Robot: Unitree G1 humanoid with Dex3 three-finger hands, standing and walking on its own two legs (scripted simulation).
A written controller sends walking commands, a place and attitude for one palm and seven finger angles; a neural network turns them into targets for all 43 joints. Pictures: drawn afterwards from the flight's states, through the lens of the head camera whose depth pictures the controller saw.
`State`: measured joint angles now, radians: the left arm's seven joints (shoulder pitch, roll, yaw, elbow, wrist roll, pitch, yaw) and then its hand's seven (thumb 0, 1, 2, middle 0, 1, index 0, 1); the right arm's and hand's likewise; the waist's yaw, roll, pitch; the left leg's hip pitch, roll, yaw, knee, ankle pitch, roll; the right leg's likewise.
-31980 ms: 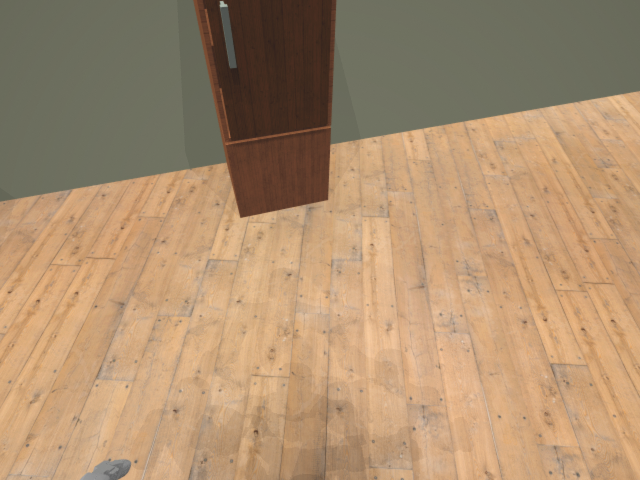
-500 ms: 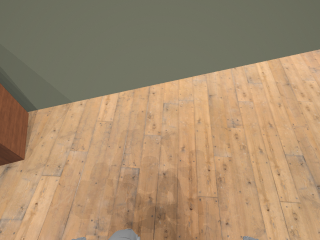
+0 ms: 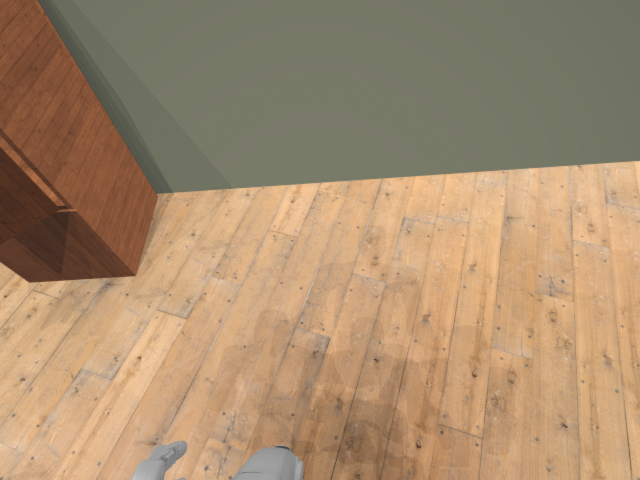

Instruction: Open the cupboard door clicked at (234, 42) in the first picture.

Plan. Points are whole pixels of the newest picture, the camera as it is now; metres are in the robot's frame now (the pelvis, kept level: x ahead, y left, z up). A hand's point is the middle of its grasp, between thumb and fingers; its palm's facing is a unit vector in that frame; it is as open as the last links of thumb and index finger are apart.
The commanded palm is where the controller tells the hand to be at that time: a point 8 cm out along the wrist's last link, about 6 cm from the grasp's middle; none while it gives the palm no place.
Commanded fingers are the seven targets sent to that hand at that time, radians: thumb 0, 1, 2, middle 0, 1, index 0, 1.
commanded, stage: turn to face it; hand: left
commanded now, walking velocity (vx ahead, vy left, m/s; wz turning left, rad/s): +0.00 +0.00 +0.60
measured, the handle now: out of the picture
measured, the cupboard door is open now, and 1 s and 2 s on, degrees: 42 42 42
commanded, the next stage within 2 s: take the last steps up to it in 1.04 s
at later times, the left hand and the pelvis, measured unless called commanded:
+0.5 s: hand out of the picture +0.02 +0.24 -0.16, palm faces +0.33 -0.90 -0.27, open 7.4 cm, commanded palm none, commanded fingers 0.00 0.90 0.90 -0.20 -0.30 -0.20 -0.30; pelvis +0.02 +0.01 +0.00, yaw +18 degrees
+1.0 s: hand out of the picture -0.02 +0.15 -0.15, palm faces +0.58 -0.77 -0.25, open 7.3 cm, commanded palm none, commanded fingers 0.00 0.90 0.90 -0.20 -0.30 -0.20 -0.30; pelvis +0.05 -0.04 +0.01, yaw +36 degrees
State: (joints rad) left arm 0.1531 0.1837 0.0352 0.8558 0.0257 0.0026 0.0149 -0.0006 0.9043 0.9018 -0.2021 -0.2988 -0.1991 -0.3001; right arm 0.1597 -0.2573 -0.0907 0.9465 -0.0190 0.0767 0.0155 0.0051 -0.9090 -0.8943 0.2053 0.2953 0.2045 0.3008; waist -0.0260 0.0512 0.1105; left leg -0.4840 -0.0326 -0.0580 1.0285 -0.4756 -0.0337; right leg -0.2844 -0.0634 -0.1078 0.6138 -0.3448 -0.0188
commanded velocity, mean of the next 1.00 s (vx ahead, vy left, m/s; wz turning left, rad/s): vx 0.00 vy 0.00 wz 0.53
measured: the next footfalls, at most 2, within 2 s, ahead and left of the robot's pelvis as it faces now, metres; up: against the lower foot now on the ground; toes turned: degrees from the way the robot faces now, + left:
left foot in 0.30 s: +0.02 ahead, +0.13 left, +0.00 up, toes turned +18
right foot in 0.66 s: +0.11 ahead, -0.11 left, +0.00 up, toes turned +19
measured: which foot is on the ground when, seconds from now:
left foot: up 0.00-0.28, down 0.30-0.66, up 0.68-1.00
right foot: down 0.00-0.30, up 0.32-0.64, down 0.66-1.00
